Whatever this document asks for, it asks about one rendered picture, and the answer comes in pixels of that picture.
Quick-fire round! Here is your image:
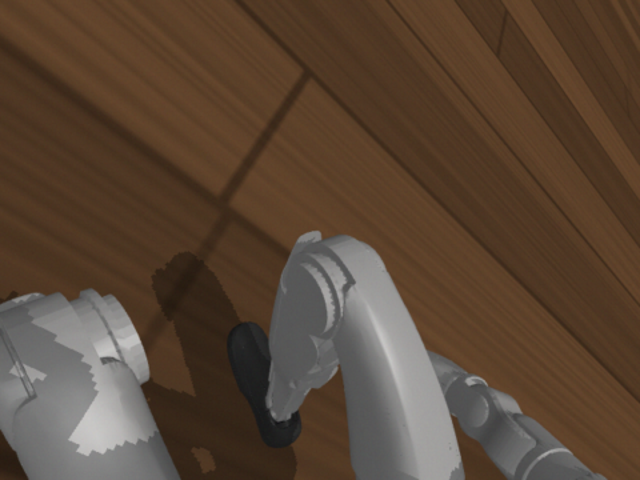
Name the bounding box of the right robot foot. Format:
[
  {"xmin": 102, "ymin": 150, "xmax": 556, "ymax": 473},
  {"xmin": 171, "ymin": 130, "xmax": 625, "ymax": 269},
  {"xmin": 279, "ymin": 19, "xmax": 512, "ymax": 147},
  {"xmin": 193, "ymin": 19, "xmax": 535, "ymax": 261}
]
[{"xmin": 227, "ymin": 322, "xmax": 301, "ymax": 448}]

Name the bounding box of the right robot arm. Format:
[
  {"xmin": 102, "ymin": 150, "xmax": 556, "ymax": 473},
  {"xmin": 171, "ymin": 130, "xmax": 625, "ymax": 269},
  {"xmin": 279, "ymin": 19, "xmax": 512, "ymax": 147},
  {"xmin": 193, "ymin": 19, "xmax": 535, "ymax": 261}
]
[{"xmin": 445, "ymin": 374, "xmax": 607, "ymax": 480}]

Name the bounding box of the right robot hand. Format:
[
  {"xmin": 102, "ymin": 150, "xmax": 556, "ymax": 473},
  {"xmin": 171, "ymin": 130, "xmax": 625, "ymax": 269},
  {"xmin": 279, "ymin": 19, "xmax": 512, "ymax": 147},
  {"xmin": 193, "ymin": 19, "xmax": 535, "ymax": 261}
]
[{"xmin": 426, "ymin": 350, "xmax": 468, "ymax": 397}]

